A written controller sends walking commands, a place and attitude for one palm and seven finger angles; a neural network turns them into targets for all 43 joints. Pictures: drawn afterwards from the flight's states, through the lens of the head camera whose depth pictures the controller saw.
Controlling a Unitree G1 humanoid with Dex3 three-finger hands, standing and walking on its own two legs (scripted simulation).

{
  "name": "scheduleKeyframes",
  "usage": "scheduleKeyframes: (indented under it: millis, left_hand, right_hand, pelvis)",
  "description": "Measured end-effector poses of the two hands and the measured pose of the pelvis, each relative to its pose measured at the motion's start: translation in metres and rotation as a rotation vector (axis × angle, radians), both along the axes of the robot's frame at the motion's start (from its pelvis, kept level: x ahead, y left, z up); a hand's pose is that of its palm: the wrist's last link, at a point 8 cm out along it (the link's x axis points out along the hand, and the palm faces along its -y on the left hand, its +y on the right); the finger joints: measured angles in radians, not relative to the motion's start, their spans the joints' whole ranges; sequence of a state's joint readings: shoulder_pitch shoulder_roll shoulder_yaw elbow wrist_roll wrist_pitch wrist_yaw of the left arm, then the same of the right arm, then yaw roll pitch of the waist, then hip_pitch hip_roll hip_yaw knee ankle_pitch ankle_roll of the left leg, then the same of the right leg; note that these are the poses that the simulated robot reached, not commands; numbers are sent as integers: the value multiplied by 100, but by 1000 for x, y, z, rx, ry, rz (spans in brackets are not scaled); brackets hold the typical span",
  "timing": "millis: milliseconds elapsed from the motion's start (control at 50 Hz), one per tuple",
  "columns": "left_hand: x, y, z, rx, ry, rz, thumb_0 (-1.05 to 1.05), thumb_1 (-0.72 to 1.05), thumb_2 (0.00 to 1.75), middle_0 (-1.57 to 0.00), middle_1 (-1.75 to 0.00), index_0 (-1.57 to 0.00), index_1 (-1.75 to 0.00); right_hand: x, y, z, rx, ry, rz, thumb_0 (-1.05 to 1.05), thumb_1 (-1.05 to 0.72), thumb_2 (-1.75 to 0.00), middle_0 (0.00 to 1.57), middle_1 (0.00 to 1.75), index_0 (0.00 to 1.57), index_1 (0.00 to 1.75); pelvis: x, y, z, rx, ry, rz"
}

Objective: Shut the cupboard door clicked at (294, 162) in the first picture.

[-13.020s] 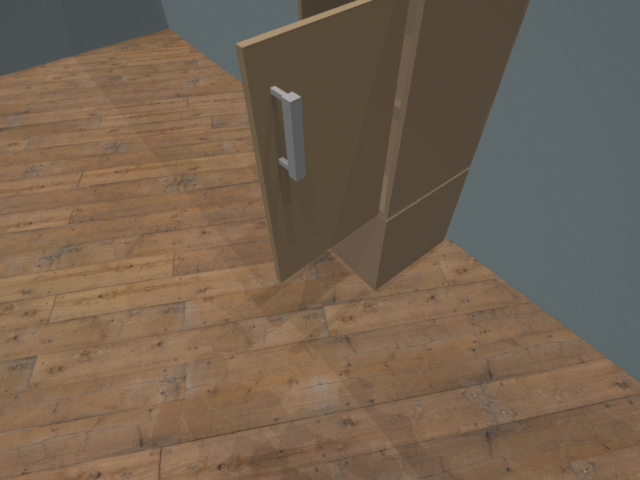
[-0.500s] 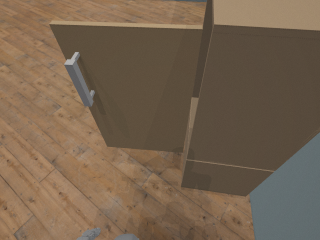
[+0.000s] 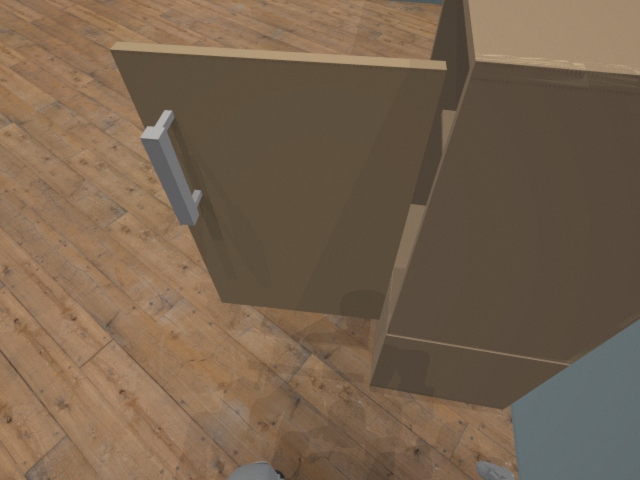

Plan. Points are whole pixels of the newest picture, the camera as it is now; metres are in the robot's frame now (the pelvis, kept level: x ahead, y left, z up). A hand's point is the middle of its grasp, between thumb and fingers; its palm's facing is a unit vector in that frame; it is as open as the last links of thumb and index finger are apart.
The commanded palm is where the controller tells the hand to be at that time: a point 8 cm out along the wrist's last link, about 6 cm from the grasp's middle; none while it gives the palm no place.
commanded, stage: come to a stop and stand still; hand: left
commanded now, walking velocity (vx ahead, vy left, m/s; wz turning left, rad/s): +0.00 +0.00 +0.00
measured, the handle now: (178, 171) +0.47 +0.24 +0.11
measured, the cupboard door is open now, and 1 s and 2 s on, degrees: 93 93 93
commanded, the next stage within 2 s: look again from close up in 0.70 s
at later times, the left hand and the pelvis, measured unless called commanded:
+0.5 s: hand out of the picture +0.02 +0.17 -0.16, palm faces -0.02 -0.98 -0.21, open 7.3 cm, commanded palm none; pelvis -0.01 +0.00 +0.01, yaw +0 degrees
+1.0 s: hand out of the picture -0.01 +0.18 -0.16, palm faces -0.01 -0.98 -0.21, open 7.3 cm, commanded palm none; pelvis -0.01 +0.00 +0.01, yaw -1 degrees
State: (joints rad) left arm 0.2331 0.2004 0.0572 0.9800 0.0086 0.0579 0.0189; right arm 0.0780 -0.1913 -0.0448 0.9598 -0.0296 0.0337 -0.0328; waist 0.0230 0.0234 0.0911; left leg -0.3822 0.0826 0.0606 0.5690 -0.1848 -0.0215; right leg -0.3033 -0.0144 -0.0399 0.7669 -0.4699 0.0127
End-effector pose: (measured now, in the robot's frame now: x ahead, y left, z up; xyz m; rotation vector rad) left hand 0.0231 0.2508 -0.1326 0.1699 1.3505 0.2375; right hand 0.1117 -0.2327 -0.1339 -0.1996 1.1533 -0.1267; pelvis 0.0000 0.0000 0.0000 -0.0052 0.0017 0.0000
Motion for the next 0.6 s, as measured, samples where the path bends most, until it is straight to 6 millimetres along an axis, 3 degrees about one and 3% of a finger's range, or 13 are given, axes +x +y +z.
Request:
scheduleKeyframes:
  millis: [80,220,360,600]
  left_hand:
    - [-5,-16,1,12,-19,-26,0,91,90,-20,-30,-20,-30]
    - [-3,-40,4,-40,-23,-44,1,92,90,-21,-30,-21,-30]
    - [-1,-38,-5,-66,-25,-35,1,93,90,-21,-30,-21,-30]
    - [-5,-17,7,-24,-53,-106,1,92,90,-21,-30,-21,-30]
  right_hand:
    - [-17,-17,-9,28,36,-30,1,-90,-90,20,30,20,30]
    - [-61,-27,0,10,143,-79,1,-91,-90,20,30,20,30]
    - [-102,-15,4,-4,232,-72,1,-91,-90,20,30,20,30]
    - [-125,15,-5,55,160,-64,1,-92,-90,20,30,20,30]
  pelvis:
    - [-5,-13,-4,20,-4,8]
    - [-4,-17,8,23,9,6]
    - [-7,-15,9,-2,4,7]
    - [-17,3,8,4,-29,-9]
